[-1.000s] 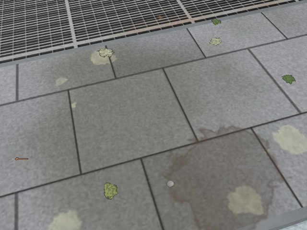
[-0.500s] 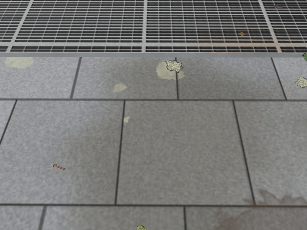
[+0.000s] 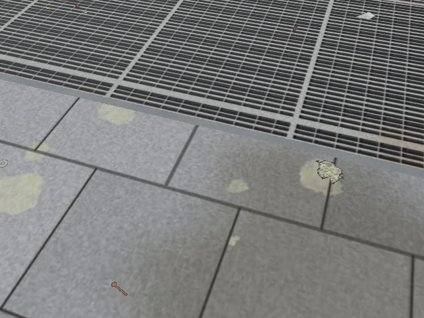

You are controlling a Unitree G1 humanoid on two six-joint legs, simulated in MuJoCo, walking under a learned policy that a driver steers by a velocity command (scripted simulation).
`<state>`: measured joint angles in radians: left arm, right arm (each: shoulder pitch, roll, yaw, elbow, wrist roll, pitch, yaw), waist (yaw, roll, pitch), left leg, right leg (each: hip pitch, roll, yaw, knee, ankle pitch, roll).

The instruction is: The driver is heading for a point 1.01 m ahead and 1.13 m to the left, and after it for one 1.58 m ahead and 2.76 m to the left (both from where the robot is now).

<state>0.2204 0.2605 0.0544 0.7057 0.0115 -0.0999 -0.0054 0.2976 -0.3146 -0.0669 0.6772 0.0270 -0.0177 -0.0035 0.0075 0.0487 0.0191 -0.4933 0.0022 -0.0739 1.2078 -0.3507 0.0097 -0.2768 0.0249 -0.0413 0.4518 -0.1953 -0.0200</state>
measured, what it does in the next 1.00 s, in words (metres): walks ahead, turning left: left foot, then right foot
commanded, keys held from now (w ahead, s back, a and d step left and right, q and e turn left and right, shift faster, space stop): w+q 0.12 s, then q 0.76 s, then w+q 0.12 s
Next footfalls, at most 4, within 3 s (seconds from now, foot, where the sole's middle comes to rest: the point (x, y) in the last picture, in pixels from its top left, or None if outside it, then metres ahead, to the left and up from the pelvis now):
0.32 left None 0.32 0.16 -0.77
0.80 right None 0.39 -0.04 -0.77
1.24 left None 0.25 0.20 -0.77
1.68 right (124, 276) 0.63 0.35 -0.77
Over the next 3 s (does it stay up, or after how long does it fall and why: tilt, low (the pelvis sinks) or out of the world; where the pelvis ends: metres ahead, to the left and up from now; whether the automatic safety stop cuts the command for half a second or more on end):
stays up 0.76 0.91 0.01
